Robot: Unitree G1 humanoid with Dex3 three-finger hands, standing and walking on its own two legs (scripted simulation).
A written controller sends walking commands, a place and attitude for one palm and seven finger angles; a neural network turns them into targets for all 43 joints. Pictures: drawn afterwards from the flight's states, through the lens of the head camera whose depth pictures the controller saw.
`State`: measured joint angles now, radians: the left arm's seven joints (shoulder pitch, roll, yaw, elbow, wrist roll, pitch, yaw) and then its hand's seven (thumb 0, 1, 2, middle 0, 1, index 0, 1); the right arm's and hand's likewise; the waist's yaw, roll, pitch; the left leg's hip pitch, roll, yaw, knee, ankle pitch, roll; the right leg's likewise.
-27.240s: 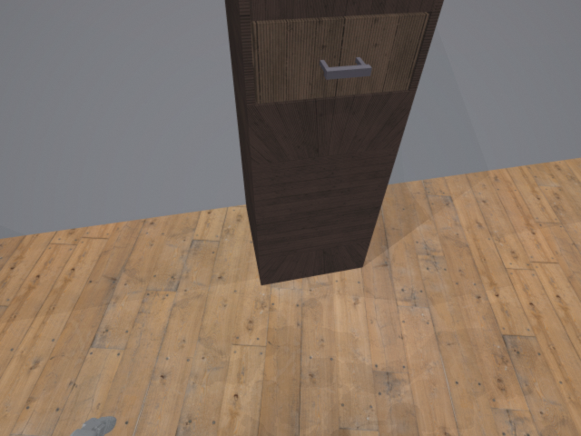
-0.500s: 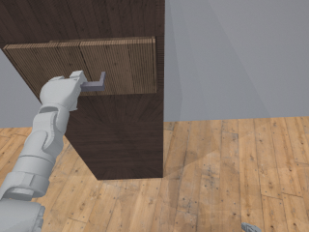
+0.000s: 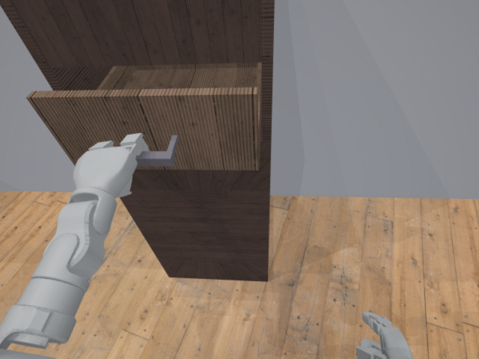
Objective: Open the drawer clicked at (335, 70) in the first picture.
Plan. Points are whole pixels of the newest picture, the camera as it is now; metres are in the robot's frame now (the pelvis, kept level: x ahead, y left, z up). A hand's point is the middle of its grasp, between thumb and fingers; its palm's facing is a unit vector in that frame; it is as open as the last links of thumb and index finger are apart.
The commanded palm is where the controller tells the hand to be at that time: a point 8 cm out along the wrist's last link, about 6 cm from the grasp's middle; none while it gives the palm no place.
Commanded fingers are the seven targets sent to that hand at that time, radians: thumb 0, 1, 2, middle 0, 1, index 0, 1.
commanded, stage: pull the drawer open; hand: left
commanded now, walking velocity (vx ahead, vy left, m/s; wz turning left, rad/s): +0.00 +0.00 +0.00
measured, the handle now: (147, 150) +0.43 +0.19 +0.13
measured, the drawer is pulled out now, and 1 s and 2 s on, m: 0.09 0.20 0.30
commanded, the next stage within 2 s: open the thumb to release the handle in 1.98 s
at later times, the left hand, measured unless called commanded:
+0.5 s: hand (110, 219) +0.30 +0.23 +0.10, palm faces +0.04 -0.11 -0.99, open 5.9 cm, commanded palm +0.26 +0.23 +0.17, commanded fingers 0.00 0.90 0.90 -0.40 -1.35 -0.40 -1.35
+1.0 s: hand (98, 246) +0.25 +0.23 +0.10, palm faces +0.04 -0.12 -0.99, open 5.8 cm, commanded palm +0.21 +0.23 +0.17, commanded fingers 0.00 0.90 0.90 -0.40 -1.35 -0.40 -1.35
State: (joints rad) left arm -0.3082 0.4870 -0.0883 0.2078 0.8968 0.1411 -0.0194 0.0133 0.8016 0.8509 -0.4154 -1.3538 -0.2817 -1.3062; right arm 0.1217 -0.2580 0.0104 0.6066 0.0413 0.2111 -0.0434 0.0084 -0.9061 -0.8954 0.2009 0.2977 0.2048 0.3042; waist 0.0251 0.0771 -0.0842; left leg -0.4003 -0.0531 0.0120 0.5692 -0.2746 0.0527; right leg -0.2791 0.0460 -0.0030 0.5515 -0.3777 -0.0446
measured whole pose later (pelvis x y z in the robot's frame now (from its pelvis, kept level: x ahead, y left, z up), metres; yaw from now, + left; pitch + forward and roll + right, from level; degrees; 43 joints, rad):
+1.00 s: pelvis -0.01 +0.00 +0.00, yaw -1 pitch +3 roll +0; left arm 0.17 0.52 0.00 -0.23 0.84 0.11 0.01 0.01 0.80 0.87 -0.42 -1.35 -0.29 -1.27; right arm 0.08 -0.25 0.04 0.58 0.02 0.16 -0.03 0.01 -0.90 -0.90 0.20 0.30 0.21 0.30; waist 0.05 0.09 -0.06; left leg -0.34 -0.04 0.03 0.56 -0.27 0.05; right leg -0.24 0.05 0.01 0.56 -0.37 -0.05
